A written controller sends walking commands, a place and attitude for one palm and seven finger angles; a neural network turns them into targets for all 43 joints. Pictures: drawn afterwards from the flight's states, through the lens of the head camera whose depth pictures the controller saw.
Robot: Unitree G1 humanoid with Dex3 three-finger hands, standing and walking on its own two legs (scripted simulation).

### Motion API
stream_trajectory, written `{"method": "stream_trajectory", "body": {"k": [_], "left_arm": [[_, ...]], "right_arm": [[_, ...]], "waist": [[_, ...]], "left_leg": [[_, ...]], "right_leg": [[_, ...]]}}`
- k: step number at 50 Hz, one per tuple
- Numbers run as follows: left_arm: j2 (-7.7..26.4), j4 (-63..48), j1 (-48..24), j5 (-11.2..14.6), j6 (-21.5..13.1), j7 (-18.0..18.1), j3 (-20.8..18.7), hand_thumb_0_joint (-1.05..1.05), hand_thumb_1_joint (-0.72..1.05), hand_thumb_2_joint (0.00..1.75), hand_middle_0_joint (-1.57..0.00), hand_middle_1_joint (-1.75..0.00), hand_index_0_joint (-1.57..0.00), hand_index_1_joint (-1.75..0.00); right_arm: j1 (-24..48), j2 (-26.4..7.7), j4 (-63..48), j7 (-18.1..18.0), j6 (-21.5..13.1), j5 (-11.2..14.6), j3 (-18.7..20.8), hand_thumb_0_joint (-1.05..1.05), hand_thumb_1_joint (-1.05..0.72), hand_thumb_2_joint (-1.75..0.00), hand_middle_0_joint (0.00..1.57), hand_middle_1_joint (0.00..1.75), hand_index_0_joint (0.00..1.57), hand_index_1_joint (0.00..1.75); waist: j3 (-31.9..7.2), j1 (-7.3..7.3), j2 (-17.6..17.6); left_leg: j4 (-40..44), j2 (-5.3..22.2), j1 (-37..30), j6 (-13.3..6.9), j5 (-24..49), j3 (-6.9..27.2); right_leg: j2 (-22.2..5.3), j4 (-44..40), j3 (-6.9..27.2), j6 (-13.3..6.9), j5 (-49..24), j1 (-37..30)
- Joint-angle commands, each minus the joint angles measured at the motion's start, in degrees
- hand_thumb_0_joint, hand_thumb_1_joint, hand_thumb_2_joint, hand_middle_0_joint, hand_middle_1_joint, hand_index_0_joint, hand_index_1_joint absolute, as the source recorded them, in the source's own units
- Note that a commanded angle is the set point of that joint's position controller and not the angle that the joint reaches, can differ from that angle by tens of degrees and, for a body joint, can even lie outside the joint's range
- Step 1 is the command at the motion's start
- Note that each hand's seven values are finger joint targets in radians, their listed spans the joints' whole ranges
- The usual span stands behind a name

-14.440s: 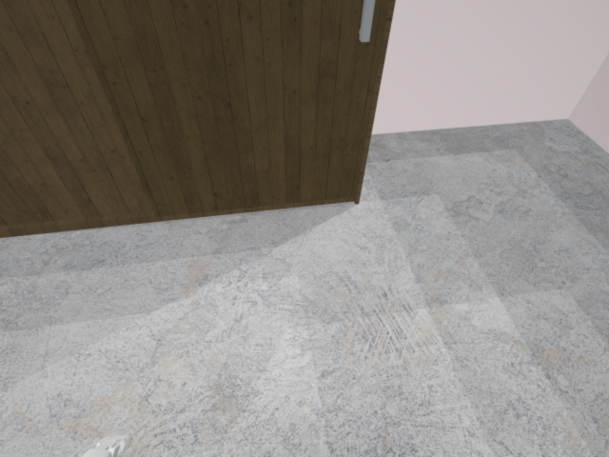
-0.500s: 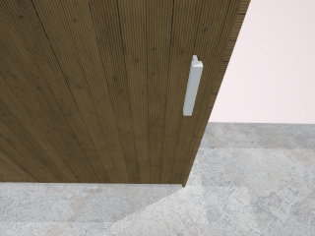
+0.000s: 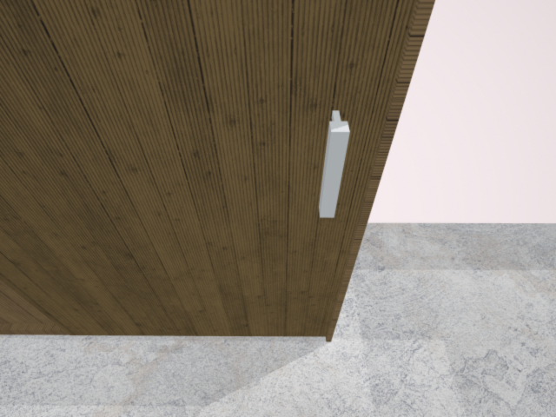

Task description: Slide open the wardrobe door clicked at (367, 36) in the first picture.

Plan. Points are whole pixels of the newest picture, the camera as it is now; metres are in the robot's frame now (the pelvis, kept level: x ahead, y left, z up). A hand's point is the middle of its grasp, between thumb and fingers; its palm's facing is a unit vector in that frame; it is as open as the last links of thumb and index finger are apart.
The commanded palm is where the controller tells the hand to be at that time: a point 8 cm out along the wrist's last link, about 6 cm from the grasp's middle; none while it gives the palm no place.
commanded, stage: look again from close up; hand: right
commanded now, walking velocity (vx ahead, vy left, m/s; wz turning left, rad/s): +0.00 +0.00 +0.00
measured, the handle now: (330, 166) +0.48 -0.06 +0.10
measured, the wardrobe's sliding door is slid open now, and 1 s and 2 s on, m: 0.00 0.00 0.00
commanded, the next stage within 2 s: raise the hand with hooked fingers in 1.02 s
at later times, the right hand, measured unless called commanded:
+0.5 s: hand out of the picture +0.01 -0.18 -0.17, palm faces -0.01 +0.98 -0.22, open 7.4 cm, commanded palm none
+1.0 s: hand out of the picture +0.02 -0.17 -0.17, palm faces -0.01 +0.98 -0.21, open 7.4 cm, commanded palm none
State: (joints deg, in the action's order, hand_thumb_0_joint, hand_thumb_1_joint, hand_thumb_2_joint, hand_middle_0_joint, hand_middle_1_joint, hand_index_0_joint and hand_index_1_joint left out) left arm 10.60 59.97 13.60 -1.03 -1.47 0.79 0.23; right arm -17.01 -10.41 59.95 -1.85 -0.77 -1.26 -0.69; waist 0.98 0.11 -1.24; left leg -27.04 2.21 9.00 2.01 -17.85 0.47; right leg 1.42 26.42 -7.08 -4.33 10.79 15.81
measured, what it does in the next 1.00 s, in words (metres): stands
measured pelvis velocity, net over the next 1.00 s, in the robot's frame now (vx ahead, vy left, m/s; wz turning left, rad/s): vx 0.01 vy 0.02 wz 0.00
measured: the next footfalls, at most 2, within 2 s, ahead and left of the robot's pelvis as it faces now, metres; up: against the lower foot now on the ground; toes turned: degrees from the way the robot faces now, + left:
none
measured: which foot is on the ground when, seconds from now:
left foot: down 0.00-1.00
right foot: down 0.00-1.00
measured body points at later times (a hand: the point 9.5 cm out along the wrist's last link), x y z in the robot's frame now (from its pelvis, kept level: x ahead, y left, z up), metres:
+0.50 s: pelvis +0.01 +0.01 +0.00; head +0.02 +0.00 +0.45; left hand +0.04 +0.25 -0.15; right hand +0.02 -0.23 -0.15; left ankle -0.04 +0.14 -0.74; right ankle +0.04 -0.07 -0.74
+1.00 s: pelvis +0.01 +0.02 +0.01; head +0.02 +0.01 +0.46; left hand +0.05 +0.26 -0.14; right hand +0.02 -0.22 -0.15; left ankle -0.04 +0.14 -0.74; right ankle +0.04 -0.07 -0.74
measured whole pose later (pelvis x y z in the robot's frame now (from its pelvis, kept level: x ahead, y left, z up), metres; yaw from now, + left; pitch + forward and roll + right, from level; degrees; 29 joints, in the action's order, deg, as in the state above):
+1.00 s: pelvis +0.01 +0.02 +0.01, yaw +0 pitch -1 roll +0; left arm 11.5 64.0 11.5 -0.9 -1.0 0.9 0.6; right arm -15.1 -12.0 62.4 -1.4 -0.5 -1.1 -0.9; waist 1.8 -0.1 -1.3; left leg -22.8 0.9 5.4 0.6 -16.5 0.1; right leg 0.4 22.6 -6.5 -2.6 9.5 12.4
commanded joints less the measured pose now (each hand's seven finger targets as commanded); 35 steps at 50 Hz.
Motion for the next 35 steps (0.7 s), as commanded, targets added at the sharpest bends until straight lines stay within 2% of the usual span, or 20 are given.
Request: {"method": "stream_trajectory", "body": {"k": [1, 2, 3, 7, 8, 11, 12, 14, 27, 33, 35], "left_arm": [[7.54, -1.99, 1.67, 0.34, -1.02, 0.28, -1.71, 0.0, 0.9, 0.9, -0.2, -0.3, -0.2, -0.3], [7.81, -1.83, 1.37, 0.31, -0.98, 0.28, -1.71, 0.0, 0.9, 0.9, -0.2, -0.3, -0.2, -0.3], [7.86, -1.8, 1.3, 0.44, -1.02, 0.34, -1.74, 0.0, 0.9, 0.9, -0.2, -0.3, -0.2, -0.3], [8.33, -1.25, 0.74, 0.37, -0.88, 0.31, -1.64, 0.0, 0.9, 0.9, -0.2, -0.3, -0.2, -0.3], [8.26, -1.16, 0.55, 0.45, -0.92, 0.35, -1.69, 0.0, 0.9, 0.9, -0.2, -0.3, -0.2, -0.3], [8.47, -0.83, 0.08, 0.39, -0.82, 0.34, -1.64, 0.0, 0.9, 0.9, -0.2, -0.3, -0.2, -0.3], [8.61, -0.66, 0.14, 0.4, -0.78, 0.31, -1.59, 0.0, 0.9, 0.9, -0.2, -0.3, -0.2, -0.3], [8.62, -0.52, -0.32, 0.47, -0.79, 0.32, -1.66, 0.0, 0.9, 0.9, -0.2, -0.3, -0.2, -0.3], [9.19, 0.78, -0.52, 0.41, -0.68, 0.25, -1.52, 0.0, 0.9, 0.9, -0.2, -0.3, -0.2, -0.3], [8.83, 1.13, -0.65, 0.54, -0.7, 0.3, -1.53, 0.0, 0.9, 0.9, -0.2, -0.3, -0.2, -0.3], [9.15, 1.21, -0.85, 0.48, -0.7, 0.31, -1.49, 0.0, 0.9, 0.9, -0.2, -0.3, -0.2, -0.3]], "right_arm": [[-3.7, -6.68, -1.43, -0.43, -0.71, 0.06, 1.24, 0.0, -0.9, -0.9, 0.2, 0.3, 0.2, 0.3], [-3.6, -6.79, -1.22, -0.37, -0.62, 0.06, 1.15, 0.0, -0.9, -0.9, 0.2, 0.3, 0.2, 0.3], [-3.59, -7.13, -1.37, -0.41, -0.75, -0.09, 1.18, 0.0, -0.9, -0.9, 0.2, 0.3, 0.2, 0.3], [-2.92, -7.29, -0.86, -0.3, -0.49, 0.07, 1.12, 0.0, -0.9, -0.9, 0.2, 0.3, 0.2, 0.3], [-3.08, -7.44, -0.86, -0.33, -0.64, -0.07, 1.2, 0.0, -0.9, -0.9, 0.2, 0.3, 0.2, 0.3], [-2.61, -7.48, -0.49, -0.3, -0.51, 0.09, 1.16, 0.0, -0.9, -0.9, 0.2, 0.3, 0.2, 0.3], [-2.47, -7.48, -0.36, -0.25, -0.42, 0.1, 1.06, 0.0, -0.9, -0.9, 0.2, 0.3, 0.2, 0.3], [-2.59, -7.81, -0.36, -0.29, -0.59, 0.05, 1.15, 0.0, -0.9, -0.9, 0.2, 0.3, 0.2, 0.3], [-1.8, -8.26, 0.4, -0.11, -0.48, 0.16, 1.08, 0.0, -0.9, -0.9, 0.2, 0.3, 0.2, 0.3], [-1.93, -8.7, 0.55, -0.21, -0.81, 0.11, 1.1, 0.0, -0.9, -0.9, 0.2, 0.3, 0.2, 0.3], [-1.6, -8.78, 0.6, -0.18, -0.78, 0.19, 1.07, 0.0, -0.9, -0.9, 0.2, 0.3, 0.2, 0.3]], "waist": [[-0.45, -0.05, 2.22], [-0.38, -0.07, 2.56], [-0.14, -0.26, 1.15], [-0.05, -0.1, 2.35], [-0.13, -0.35, 1.15], [0.07, -0.17, 1.02], [0.2, -0.18, 1.92], [0.05, -0.31, 0.54], [0.45, -0.31, 0.98], [0.01, -0.41, -0.29], [0.0, -0.23, 0.5]], "left_leg": [[4.47, 3.37, 4.55, -3.84, 6.77, 2.89], [4.51, 3.26, 4.71, -3.74, 6.56, 2.82], [4.81, 3.28, 4.07, -3.72, 7.89, 3.01], [5.08, 3.35, 4.07, -3.63, 6.35, 2.74], [5.34, 3.4, 3.39, -3.62, 7.65, 2.83], [5.65, 3.66, 3.82, -3.6, 7.11, 2.88], [5.76, 3.62, 3.77, -3.56, 6.37, 2.79], [6.2, 3.89, 3.3, -3.63, 7.66, 3.2], [7.14, 3.98, 3.43, -3.59, 6.06, 3.17], [7.9, 4.23, 2.73, -3.69, 8.83, 3.8], [7.93, 4.34, 2.92, -3.69, 8.69, 3.97]], "right_leg": [[-8.4, -6.01, 9.9, 1.1, -4.05, -5.74], [-8.49, -6.24, 10.0, 1.15, -3.81, -5.93], [-8.51, -5.44, 9.74, 0.98, -5.63, -5.82], [-8.74, -6.8, 10.13, 1.2, -3.71, -5.93], [-8.68, -6.06, 9.96, 1.02, -5.32, -6.05], [-8.68, -6.46, 9.95, 1.2, -4.96, -6.72], [-8.76, -7.04, 10.1, 1.25, -3.75, -6.34], [-8.57, -6.46, 9.81, 1.19, -5.05, -6.63], [-8.86, -8.19, 10.07, 1.54, -3.35, -7.27], [-8.76, -6.77, 9.31, 1.54, -7.0, -8.13], [-8.65, -7.05, 9.23, 1.74, -6.89, -8.27]]}}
